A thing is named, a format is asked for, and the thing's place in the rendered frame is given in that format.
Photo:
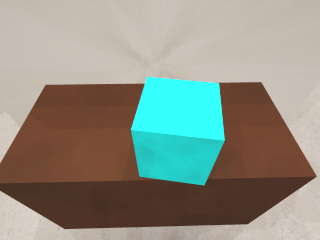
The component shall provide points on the pedestal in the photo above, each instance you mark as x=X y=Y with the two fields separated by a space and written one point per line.
x=73 y=161

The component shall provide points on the carton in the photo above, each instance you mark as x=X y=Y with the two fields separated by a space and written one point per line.
x=178 y=130

